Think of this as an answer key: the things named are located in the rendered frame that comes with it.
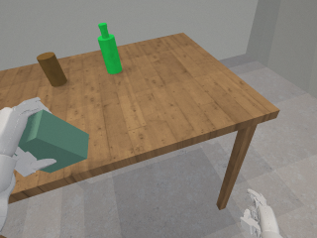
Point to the sponge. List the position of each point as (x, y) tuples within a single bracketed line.
[(49, 137)]

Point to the left robot hand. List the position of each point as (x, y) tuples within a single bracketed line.
[(13, 122)]

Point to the right robot hand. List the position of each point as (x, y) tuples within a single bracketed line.
[(263, 216)]

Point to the table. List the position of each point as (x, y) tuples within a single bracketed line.
[(169, 95)]

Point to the left robot forearm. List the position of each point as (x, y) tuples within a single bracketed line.
[(7, 185)]

